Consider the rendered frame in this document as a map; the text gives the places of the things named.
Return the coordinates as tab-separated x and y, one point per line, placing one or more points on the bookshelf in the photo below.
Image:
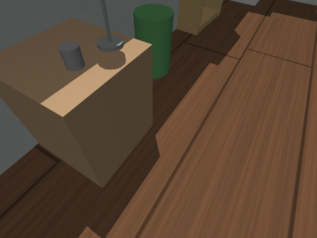
195	15

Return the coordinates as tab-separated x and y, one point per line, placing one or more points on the desk lamp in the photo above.
108	43

